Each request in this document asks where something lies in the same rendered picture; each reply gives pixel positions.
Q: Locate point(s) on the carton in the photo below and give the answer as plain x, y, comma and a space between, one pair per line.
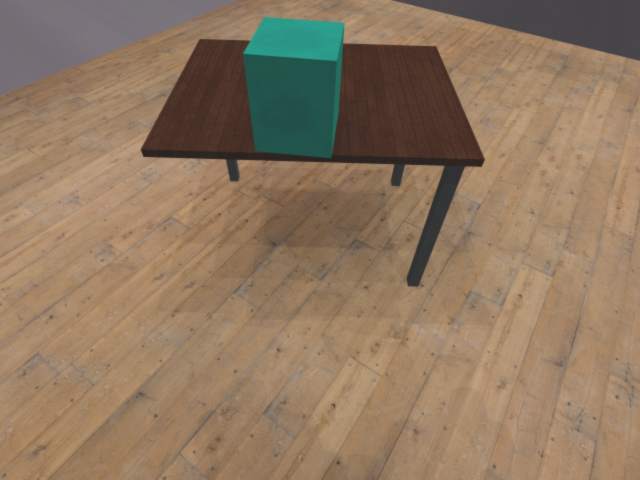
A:
293, 75

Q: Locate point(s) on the table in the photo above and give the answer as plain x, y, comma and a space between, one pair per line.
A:
397, 106

